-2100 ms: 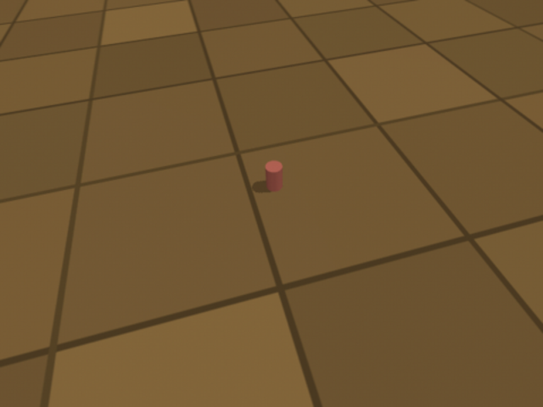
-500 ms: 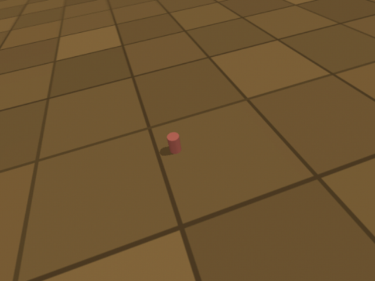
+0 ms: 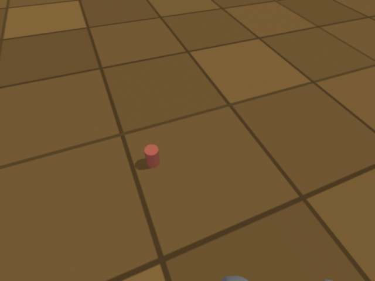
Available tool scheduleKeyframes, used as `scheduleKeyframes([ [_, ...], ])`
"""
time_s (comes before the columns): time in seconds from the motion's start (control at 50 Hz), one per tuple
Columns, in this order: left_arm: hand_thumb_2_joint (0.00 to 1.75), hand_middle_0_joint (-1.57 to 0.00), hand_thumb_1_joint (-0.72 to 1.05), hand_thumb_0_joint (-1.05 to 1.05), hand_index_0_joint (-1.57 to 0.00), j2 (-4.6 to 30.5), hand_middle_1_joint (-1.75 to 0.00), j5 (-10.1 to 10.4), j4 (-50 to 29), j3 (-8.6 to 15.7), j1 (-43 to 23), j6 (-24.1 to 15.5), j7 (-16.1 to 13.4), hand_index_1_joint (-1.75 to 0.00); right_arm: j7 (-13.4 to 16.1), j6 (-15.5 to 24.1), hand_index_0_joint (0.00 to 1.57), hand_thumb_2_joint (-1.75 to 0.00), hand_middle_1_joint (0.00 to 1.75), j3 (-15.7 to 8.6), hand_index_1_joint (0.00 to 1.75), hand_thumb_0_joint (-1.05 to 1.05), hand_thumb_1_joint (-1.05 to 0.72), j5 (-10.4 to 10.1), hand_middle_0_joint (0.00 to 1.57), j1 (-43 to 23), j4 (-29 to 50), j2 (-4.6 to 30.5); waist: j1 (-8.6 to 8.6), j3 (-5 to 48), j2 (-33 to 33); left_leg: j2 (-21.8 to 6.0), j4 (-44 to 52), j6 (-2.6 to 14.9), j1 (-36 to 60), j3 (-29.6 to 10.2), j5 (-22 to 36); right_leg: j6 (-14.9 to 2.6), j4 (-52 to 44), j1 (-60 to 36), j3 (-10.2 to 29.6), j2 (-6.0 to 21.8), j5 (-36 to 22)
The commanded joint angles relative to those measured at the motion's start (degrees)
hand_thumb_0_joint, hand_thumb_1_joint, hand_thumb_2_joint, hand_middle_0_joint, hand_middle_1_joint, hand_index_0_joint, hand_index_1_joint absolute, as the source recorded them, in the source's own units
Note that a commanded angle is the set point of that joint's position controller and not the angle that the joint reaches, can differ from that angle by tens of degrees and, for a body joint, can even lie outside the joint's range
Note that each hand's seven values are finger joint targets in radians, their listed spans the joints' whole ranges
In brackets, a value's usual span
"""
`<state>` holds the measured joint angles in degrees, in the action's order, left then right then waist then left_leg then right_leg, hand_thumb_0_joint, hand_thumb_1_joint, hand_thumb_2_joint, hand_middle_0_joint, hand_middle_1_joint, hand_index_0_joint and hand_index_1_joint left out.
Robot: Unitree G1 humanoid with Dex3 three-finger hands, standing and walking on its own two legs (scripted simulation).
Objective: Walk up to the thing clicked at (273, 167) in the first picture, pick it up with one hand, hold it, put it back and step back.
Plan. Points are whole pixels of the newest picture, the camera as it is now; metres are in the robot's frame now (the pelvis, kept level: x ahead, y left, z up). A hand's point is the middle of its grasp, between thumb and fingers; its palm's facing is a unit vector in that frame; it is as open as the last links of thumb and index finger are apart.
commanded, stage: walk up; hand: left
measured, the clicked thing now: (152, 156) +0.91 +0.22 -0.70
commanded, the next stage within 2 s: none
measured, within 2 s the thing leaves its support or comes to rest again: neither
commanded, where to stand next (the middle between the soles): +0.57 +0.01 m, yaw -1 degrees
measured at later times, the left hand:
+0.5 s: hand (102, 224) +0.28 +0.23 -0.11, palm faces -0.04 -0.91 -0.41, open 7.4 cm
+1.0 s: hand (97, 171) +0.46 +0.30 -0.15, palm faces -0.07 -0.94 -0.33, open 7.4 cm
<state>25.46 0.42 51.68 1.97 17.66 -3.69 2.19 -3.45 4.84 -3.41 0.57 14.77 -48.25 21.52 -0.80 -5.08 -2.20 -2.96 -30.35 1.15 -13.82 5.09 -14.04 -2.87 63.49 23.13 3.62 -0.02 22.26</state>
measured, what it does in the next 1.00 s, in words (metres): walks ahead: right foot, then left foot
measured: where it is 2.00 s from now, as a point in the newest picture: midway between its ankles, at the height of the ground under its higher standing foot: (184, 217)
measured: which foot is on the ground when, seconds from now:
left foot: down 0.00-0.30, up 0.32-0.72, down 0.74-1.00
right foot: up 0.00-0.24, down 0.26-0.76, up 0.78-1.00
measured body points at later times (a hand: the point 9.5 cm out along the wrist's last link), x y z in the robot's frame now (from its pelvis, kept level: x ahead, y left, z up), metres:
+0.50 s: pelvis +0.21 -0.03 +0.00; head +0.22 -0.07 +0.45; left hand +0.28 +0.28 -0.08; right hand +0.27 -0.35 -0.13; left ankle +0.23 +0.13 -0.66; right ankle +0.25 -0.14 -0.74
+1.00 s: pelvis +0.39 +0.03 +0.00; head +0.41 +0.05 +0.45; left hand +0.46 +0.34 -0.12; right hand +0.43 -0.29 -0.09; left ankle +0.39 +0.13 -0.74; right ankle +0.43 -0.13 -0.68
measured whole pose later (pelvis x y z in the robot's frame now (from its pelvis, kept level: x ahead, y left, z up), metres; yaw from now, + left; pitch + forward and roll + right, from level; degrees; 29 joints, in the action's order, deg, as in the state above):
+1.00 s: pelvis +0.39 +0.03 +0.00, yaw -1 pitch -3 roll +0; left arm 24.8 0.1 49.2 2.1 16.6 -2.9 2.6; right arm -2.5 4.9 -1.8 0.1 19.2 -47.1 21.8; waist -0.7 -5.9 -3.2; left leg -0.8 -27.7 1.9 -10.1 4.9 -15.0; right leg -1.2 55.3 28.0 2.6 3.3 17.2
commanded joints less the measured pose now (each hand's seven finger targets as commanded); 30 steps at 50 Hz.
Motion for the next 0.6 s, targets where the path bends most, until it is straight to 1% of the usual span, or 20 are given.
scheduleKeyframes([
  [0.0,0.90,-0.20,0.90,0.00,-0.20,8.81,-0.30,0.51,-3.73,3.27,3.54,-0.64,0.36,-0.30,1.55,1.15,0.20,-0.90,0.30,-4.34,0.30,0.00,-0.90,-0.62,0.20,3.09,3.53,15.97,0.02,2.09,10.72,-12.06,14.19,10.51,7.11,-10.06,16.43,2.11,-5.92,7.62,0.10,3.79,-6.57],
  [0.04,0.90,-0.20,0.90,0.00,-0.20,8.27,-0.30,0.16,-5.25,3.11,0.22,-0.69,0.87,-0.30,1.53,1.16,0.20,-0.90,0.30,-4.32,0.30,0.00,-0.90,-0.26,0.20,3.00,4.43,16.17,-0.40,0.32,10.88,-13.03,14.35,12.54,8.00,-8.51,18.83,2.98,-13.19,9.46,-1.71,5.17,-7.09],
  [0.08,0.90,-0.20,0.90,0.00,-0.20,8.09,-0.30,-0.47,-6.58,3.38,-3.58,-0.82,1.49,-0.30,1.37,1.22,0.20,-0.90,0.30,-4.40,0.30,0.00,-0.90,-0.04,0.20,3.53,4.68,16.64,-1.14,-0.52,10.26,-12.39,13.75,12.64,6.93,-6.05,19.92,2.83,-19.39,7.82,-3.88,6.19,-9.98],
  [0.12,0.90,-0.20,0.90,0.00,-0.20,7.64,-0.30,-0.60,-6.75,3.64,-4.66,-0.96,1.83,-0.30,1.23,1.17,0.20,-0.90,0.30,-4.36,0.30,0.00,-0.90,-0.22,0.20,3.02,5.10,16.85,-0.81,-0.12,10.12,-11.15,12.53,10.80,4.09,-4.66,18.18,1.86,-25.15,2.13,-5.64,5.21,-14.42],
  [0.16,0.90,-0.20,0.90,0.00,-0.20,7.74,-0.30,-0.67,-6.30,4.09,-4.33,-1.05,1.82,-0.30,1.22,0.69,0.20,-0.90,0.30,-4.29,0.30,0.00,-0.90,-0.48,0.20,2.53,5.62,16.88,-0.31,1.30,10.05,-10.91,10.39,9.79,2.85,-5.47,12.92,0.99,-27.71,-2.51,-7.09,3.43,-15.82],
  [0.2,0.90,-0.20,0.90,0.00,-0.20,7.93,-0.30,-0.82,-5.26,4.50,-2.39,-1.19,1.63,-0.30,1.38,0.20,0.20,-0.90,0.30,-4.02,0.30,0.00,-0.90,-0.62,0.20,2.53,6.15,16.41,1.22,2.44,7.09,-10.31,5.99,8.77,0.33,-4.98,9.39,0.54,-30.39,-8.98,-8.39,2.08,-16.37],
  [0.22,0.90,-0.20,0.90,0.00,-0.20,9.32,-0.30,-0.94,-4.22,5.31,0.64,-1.38,1.29,-0.30,1.37,0.08,0.20,-0.90,0.30,-3.68,0.30,0.00,-0.90,-0.66,0.20,2.48,6.50,15.57,3.25,4.50,3.94,-9.19,-0.05,7.53,-2.02,-4.20,12.34,-0.21,-31.01,-15.72,-8.64,0.81,-15.11],
  [0.24,0.90,-0.20,0.90,0.00,-0.20,11.46,-0.30,-1.04,-3.12,6.37,5.96,-1.87,0.66,-0.30,1.36,0.11,0.20,-0.90,0.30,-2.72,0.30,0.00,-0.90,-0.56,0.20,4.49,6.61,13.30,5.86,8.34,-1.68,-6.42,-11.91,6.02,-4.66,-2.22,13.76,-1.40,-32.88,-24.34,-5.85,1.70,-11.33],
  [0.26,0.90,-0.20,0.90,0.00,-0.20,15.61,-0.30,-1.40,-2.85,7.78,11.14,-2.29,-0.11,-0.30,1.35,0.20,0.20,-0.90,0.30,-1.61,0.30,0.00,-0.90,-0.69,0.20,8.26,6.95,10.23,7.31,12.69,-12.88,-0.34,-27.64,3.64,-11.67,0.86,3.43,-4.20,-38.84,-31.36,9.80,11.32,-3.06],
  [0.28,0.90,-0.20,0.90,0.00,-0.20,18.72,-0.30,-0.89,-4.42,7.88,10.83,-2.53,-0.56,-0.30,1.38,-0.37,0.20,-0.90,0.30,-1.26,0.30,0.00,-0.90,-0.77,0.20,9.47,6.97,10.39,6.26,11.50,-14.40,4.78,-35.45,1.83,-21.33,-2.10,-15.80,-9.32,-47.42,-32.81,32.85,24.27,0.78],
  [0.3,0.90,-0.20,0.90,0.00,-0.20,19.08,-0.30,-0.10,-4.65,7.72,7.42,-2.29,-0.59,-0.30,1.99,-1.11,0.20,-0.90,0.30,-2.72,0.30,0.00,-0.90,-0.48,0.20,7.57,5.62,16.07,6.14,9.16,-9.50,1.74,-40.18,1.38,-21.54,-5.98,-16.93,-13.51,-48.22,-28.00,37.29,25.99,3.82],
  [0.32,0.90,-0.20,0.90,0.00,-0.20,17.31,-0.30,0.28,-5.41,7.28,5.45,-2.07,-0.82,-0.30,2.25,-1.09,0.20,-0.90,0.30,-2.97,0.30,0.00,-0.90,-0.41,0.20,5.17,5.17,16.54,5.76,5.94,-6.97,0.31,-41.27,1.52,-22.61,-8.47,-14.88,-13.78,-49.38,-23.49,33.38,24.26,3.07],
  [0.34,0.90,-0.20,0.90,0.00,-0.20,15.74,-0.30,0.39,-5.70,6.78,3.84,-2.14,-1.01,-0.30,2.02,-1.06,0.20,-0.90,0.30,-2.78,0.30,0.00,-0.90,-1.05,0.20,4.27,4.38,15.50,4.94,3.43,-3.89,-0.60,-40.51,1.58,-21.01,-10.76,-11.36,-11.77,-48.89,-19.20,25.03,21.50,-2.68],
  [0.36,0.90,-0.20,0.90,0.00,-0.20,14.04,-0.30,0.27,-6.22,6.18,1.66,-2.37,-1.22,-0.30,1.68,-1.25,0.20,-0.90,0.30,-2.68,0.30,0.00,-0.90,-1.48,0.20,5.77,3.48,14.57,3.33,2.31,-4.50,-1.33,-37.91,1.69,-19.38,-10.88,-8.26,-8.91,-48.27,-16.27,17.21,18.01,-6.97],
  [0.38,0.90,-0.20,0.90,0.00,-0.20,13.07,-0.30,0.39,-6.33,5.88,-0.09,-2.46,-1.21,-0.30,1.35,-1.71,0.20,-0.90,0.30,-2.51,0.30,0.00,-0.90,-1.47,0.20,8.22,2.55,13.65,1.38,1.87,-6.04,-1.95,-34.43,1.36,-16.90,-10.00,-6.05,-7.08,-48.70,-13.35,11.82,15.33,-7.85],
  [0.4,0.90,-0.20,0.90,0.00,-0.20,12.55,-0.30,0.09,-6.61,5.54,-0.79,-2.61,-1.10,-0.30,1.02,-2.03,0.20,-0.90,0.30,-2.48,0.30,0.00,-0.90,-0.98,0.20,9.03,2.12,13.15,0.76,1.46,-6.06,-1.61,-32.77,1.00,-14.34,-8.67,-4.46,-7.42,-49.05,-9.96,8.66,13.68,-8.14],
  [0.44,0.90,-0.20,0.90,0.00,-0.20,11.98,-0.30,-0.33,-7.46,5.28,-0.59,-3.01,-0.94,-0.30,0.39,-2.43,0.20,-0.90,0.30,-2.92,0.30,0.00,-0.90,-0.41,0.20,8.82,1.84,12.87,0.78,1.62,-5.62,-1.31,-29.39,-0.18,-14.10,-7.61,-1.88,-8.76,-49.64,-8.75,5.09,12.92,-7.53],
  [0.5,0.90,-0.20,0.90,0.00,-0.20,12.94,-0.30,-0.84,-8.30,5.79,0.08,-3.32,-0.81,-0.30,-0.46,-2.57,0.20,-0.90,0.30,-3.22,0.30,0.00,-0.90,0.09,0.20,4.81,3.07,12.73,1.81,0.85,-5.79,-2.35,-20.49,-1.76,-16.49,-6.48,-0.49,-9.67,-51.69,-9.79,3.76,13.86,-0.91],
  [0.54,0.90,-0.20,0.90,0.00,-0.20,13.69,-0.30,-1.07,-8.48,6.26,0.76,-3.14,-0.56,-0.30,-0.89,-2.07,0.20,-0.90,0.30,-3.21,0.30,0.00,-0.90,0.59,0.20,1.77,4.12,12.41,2.95,0.47,-6.26,-3.36,-13.52,-1.97,-15.80,-5.43,-0.29,-9.96,-50.77,-10.10,3.72,14.71,1.69],
  [0.58,0.90,-0.20,0.90,0.00,-0.20,14.11,-0.30,-1.22,-8.28,6.21,1.52,-3.07,-0.46,-0.30,-1.16,-1.50,0.20,-0.90,0.30,-3.28,0.30,0.00,-0.90,0.66,0.20,-1.06,4.67,12.07,3.66,0.08,-6.26,-3.58,-8.33,-1.68,-13.38,-5.19,1.60,-9.44,-49.10,-9.64,2.87,14.81,-0.47],
])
